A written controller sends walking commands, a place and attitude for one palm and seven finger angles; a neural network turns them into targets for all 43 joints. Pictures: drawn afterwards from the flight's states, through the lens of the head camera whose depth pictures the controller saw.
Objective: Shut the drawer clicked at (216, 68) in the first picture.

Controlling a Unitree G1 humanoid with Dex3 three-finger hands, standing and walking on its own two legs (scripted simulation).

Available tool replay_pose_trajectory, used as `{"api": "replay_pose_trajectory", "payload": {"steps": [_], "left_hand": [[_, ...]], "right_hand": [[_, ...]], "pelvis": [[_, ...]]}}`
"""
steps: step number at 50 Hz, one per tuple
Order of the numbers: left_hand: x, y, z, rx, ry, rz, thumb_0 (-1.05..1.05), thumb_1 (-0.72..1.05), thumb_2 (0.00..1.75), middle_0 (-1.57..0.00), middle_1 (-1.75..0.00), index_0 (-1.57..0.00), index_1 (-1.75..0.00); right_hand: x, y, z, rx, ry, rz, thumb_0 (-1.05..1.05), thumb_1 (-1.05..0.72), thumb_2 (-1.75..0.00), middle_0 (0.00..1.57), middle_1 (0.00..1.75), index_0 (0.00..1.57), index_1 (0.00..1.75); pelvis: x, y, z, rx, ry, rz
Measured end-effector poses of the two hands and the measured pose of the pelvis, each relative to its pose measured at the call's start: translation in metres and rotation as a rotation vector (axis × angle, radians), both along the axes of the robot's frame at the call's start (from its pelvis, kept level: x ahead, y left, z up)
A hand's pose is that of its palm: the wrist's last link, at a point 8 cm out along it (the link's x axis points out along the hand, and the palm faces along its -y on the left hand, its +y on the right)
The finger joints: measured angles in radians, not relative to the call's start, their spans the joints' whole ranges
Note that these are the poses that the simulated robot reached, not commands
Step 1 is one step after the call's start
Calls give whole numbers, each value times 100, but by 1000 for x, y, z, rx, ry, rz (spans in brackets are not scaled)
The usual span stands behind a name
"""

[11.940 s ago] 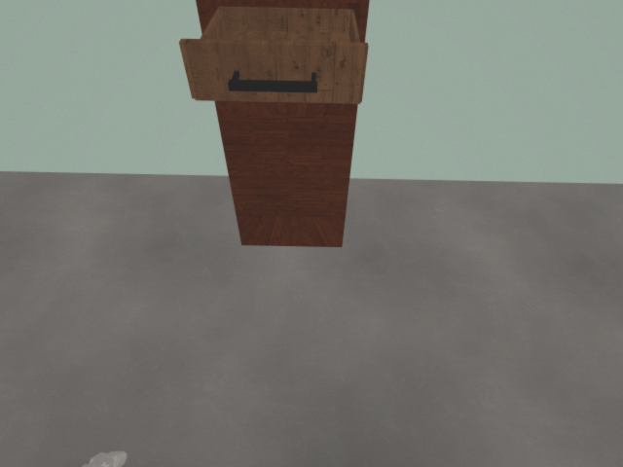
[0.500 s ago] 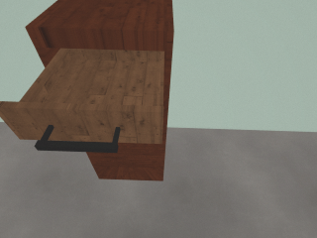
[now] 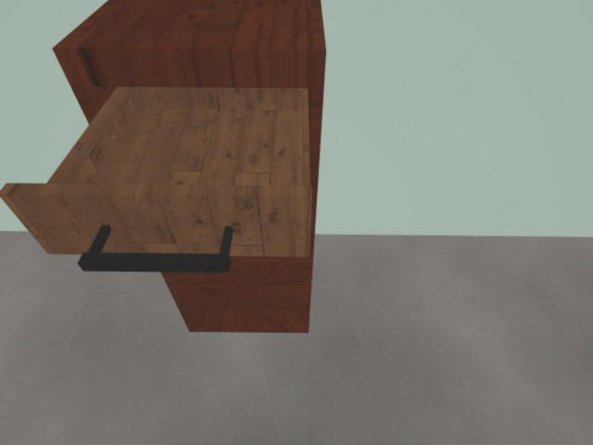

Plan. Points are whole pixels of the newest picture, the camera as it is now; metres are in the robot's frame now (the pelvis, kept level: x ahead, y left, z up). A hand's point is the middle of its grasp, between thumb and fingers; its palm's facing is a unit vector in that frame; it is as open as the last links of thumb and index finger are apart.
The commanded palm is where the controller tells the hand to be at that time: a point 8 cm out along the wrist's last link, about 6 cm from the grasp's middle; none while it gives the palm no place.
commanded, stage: raise the hand and make a fist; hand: left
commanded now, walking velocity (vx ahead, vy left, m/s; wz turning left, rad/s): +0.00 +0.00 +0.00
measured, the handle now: (160, 248) +0.33 +0.20 +0.11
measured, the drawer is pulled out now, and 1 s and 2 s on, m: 0.27 0.27 0.27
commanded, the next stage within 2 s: bring the fist close to the handle in 2.00 s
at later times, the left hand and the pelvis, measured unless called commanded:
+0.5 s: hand (197, 438) +0.14 +0.13 -0.01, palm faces +0.01 -1.00 +0.04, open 6.0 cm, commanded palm +0.09 +0.21 +0.01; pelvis -0.02 -0.02 -0.04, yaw +1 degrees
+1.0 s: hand (144, 390) +0.16 +0.17 +0.08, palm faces +0.13 -0.99 -0.11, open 3.6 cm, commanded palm +0.10 +0.21 +0.10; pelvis +0.02 -0.04 -0.03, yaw +1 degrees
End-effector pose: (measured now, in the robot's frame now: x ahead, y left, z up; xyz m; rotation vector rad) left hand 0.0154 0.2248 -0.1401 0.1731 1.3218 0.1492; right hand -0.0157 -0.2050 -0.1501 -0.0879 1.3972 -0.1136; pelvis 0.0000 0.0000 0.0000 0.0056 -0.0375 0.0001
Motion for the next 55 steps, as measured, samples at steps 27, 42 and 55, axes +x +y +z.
{"api": "replay_pose_trajectory", "payload": {"steps": [27,42,55], "left_hand": [[79,-30,123,-145,-1126,-50,1,90,90,-47,-60,-47,-60],[136,-39,197,-157,-1305,-285,1,90,90,-76,-92,-77,-92],[104,-7,246,-13,-1359,-126,1,90,90,-102,-120,-103,-120]], "right_hand": [[228,-54,103,-150,-997,221,1,-90,-90,19,30,20,30],[197,-27,42,13,-859,131,2,-90,-90,20,30,20,30],[201,-59,70,-106,-895,135,2,-90,-90,19,30,20,30]], "pelvis": [[-14,-30,-43,-3,109,25],[-6,-40,-42,-25,120,50],[16,-29,-25,-23,76,43]]}}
